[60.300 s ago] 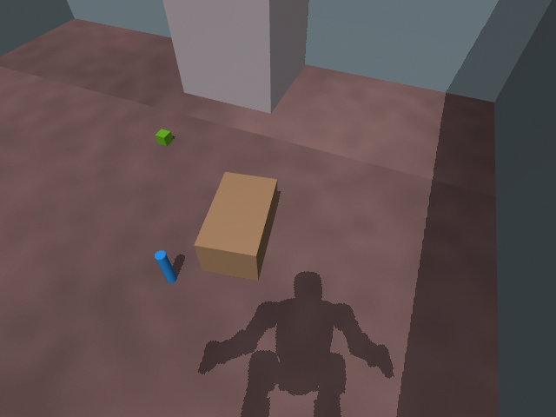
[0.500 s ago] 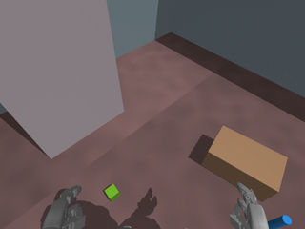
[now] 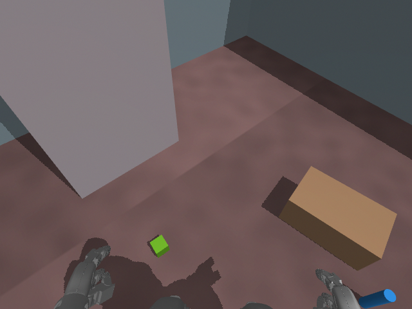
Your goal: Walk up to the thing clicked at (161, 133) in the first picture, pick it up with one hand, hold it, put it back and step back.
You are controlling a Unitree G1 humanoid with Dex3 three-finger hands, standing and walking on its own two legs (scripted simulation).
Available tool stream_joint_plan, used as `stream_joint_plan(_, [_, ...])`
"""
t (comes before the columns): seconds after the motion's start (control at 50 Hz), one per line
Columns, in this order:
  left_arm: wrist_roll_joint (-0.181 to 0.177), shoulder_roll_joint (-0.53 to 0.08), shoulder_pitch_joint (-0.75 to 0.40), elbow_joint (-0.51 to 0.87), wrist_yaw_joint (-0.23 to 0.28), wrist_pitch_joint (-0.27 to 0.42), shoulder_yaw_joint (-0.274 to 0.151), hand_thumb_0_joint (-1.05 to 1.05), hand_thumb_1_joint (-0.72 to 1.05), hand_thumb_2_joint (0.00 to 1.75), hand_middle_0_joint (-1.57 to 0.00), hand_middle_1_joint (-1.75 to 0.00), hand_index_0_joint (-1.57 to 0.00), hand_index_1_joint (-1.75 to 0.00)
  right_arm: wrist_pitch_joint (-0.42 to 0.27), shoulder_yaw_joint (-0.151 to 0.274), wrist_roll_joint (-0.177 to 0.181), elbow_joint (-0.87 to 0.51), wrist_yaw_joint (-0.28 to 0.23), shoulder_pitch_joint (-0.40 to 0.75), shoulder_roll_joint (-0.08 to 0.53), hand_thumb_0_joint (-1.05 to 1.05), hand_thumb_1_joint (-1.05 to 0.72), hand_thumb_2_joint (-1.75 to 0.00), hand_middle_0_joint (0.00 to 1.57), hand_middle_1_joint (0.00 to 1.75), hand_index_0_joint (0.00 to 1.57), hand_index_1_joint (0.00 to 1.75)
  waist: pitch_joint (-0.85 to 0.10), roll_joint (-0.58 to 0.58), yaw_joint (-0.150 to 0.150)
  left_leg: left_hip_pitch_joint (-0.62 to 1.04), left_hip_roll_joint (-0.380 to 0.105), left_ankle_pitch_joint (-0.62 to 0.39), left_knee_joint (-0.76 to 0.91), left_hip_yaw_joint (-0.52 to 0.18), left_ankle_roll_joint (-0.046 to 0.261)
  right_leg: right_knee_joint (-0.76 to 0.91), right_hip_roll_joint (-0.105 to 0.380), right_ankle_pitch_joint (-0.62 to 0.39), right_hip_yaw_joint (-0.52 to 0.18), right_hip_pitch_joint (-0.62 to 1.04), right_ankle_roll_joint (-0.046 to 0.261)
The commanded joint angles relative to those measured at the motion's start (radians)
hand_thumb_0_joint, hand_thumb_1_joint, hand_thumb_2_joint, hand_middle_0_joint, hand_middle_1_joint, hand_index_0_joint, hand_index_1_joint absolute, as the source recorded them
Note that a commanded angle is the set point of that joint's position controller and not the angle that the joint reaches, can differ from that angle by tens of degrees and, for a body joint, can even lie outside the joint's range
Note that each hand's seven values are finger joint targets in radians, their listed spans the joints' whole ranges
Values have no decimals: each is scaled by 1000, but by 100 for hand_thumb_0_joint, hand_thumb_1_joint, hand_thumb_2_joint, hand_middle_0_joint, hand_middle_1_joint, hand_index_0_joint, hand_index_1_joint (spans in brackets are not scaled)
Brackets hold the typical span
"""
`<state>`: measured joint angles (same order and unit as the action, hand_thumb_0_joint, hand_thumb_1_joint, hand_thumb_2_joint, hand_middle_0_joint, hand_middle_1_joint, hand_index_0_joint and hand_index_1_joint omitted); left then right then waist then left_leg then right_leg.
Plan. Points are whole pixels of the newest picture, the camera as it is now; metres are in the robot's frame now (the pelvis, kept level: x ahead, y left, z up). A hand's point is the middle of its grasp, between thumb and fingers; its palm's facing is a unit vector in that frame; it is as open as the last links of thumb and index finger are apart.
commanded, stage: stand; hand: left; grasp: from above
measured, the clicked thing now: (159, 246) +0.44 +0.23 -0.70
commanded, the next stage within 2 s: none
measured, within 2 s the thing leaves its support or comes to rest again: neither
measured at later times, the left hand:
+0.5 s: hand out of the picture +0.05 +0.24 -0.12, palm faces +0.04 -0.95 -0.32, open 7.4 cm
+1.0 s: hand out of the picture +0.05 +0.24 -0.11, palm faces +0.03 -0.94 -0.34, open 7.4 cm
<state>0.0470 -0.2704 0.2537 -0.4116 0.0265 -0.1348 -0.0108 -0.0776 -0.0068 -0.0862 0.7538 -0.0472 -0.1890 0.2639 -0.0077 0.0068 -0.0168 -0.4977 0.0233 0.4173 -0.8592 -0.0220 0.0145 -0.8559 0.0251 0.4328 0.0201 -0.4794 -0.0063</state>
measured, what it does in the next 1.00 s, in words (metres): stands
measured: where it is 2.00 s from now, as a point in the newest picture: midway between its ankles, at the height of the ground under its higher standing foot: outside the picture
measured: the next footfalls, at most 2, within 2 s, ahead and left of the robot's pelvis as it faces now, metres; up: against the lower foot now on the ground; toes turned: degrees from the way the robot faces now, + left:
none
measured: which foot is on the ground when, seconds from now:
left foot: down 0.00-1.00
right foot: down 0.00-1.00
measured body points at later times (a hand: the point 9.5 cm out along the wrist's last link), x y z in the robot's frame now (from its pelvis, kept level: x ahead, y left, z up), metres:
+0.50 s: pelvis +0.00 +0.01 +0.04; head +0.00 +0.01 +0.49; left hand +0.04 +0.29 -0.10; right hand +0.08 -0.27 -0.10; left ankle +0.02 +0.11 -0.70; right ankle +0.01 -0.13 -0.70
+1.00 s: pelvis +0.00 +0.00 +0.05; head +0.01 -0.01 +0.50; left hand +0.05 +0.29 -0.09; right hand +0.07 -0.29 -0.09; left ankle +0.02 +0.11 -0.70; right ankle +0.01 -0.13 -0.70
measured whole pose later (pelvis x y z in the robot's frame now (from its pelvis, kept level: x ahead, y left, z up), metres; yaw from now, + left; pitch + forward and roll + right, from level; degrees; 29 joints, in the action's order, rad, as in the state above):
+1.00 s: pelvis +0.00 +0.00 +0.05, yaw +1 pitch -4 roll +0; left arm 0.02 -0.31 0.14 -1.15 0.02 0.00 -0.03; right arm 0.00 0.02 -0.03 1.13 -0.01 -0.13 0.31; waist 0.06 -0.02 -0.01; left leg -0.11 0.02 0.17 -0.34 -0.04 0.01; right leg -0.33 0.02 0.18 0.04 -0.09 -0.01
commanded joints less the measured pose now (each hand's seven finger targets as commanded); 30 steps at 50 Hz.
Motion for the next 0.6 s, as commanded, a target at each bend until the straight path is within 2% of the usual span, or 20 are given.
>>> stream_joint_plan(0.0, [1,-150,-22,-70,9,111,-84,0,90,90,-20,-30,-20,-30,-12,86,35,-38,25,39,172,0,-90,-90,20,30,20,30,-134,4,-23,157,-63,-291,212,-94,51,203,52,-229,-95,158,41])
stream_joint_plan(0.06, [4,-152,-64,-176,14,126,-80,0,90,90,-20,-30,-20,-30,6,87,34,14,30,58,169,0,-90,-90,20,30,20,30,-105,2,-14,188,-68,-265,261,-105,50,249,59,-218,-93,174,35])
stream_joint_plan(0.2, [-6,-163,-74,-367,15,154,-74,0,90,90,-20,-30,-20,-30,33,88,38,119,24,54,185,0,-90,-90,20,30,20,30,-11,-4,-3,239,-82,-225,383,-125,43,386,70,-210,-93,231,35])
stream_joint_plan(0.32, [-15,-179,-67,-490,20,157,-68,0,90,90,-20,-30,-20,-30,43,83,51,191,19,58,198,0,-90,-90,20,30,20,30,3,-36,-1,313,-98,-315,470,-133,34,457,72,-289,-77,314,22])
stream_joint_plan(0.46, [-15,-193,-78,-585,18,156,-61,0,90,90,-20,-30,-20,-30,51,78,58,249,15,69,210,0,-90,-90,20,30,20,30,35,-33,-1,330,-109,-255,546,-137,23,519,78,-274,-70,359,13])
stream_joint_plan(0.52, [-14,-200,-90,-612,16,157,-58,0,90,90,-20,-30,-20,-30,51,76,61,270,15,78,213,0,-90,-90,20,30,20,30,50,-20,0,341,-109,-260,567,-136,16,541,82,-262,-74,358,13])
stream_joint_plan(0.58, [-14,-204,-98,-638,15,154,-58,0,90,90,-20,-30,-20,-30,57,75,61,282,17,78,215,0,-90,-90,20,30,20,30,68,-20,3,317,-110,-182,590,-141,17,556,80,-234,-70,365,10])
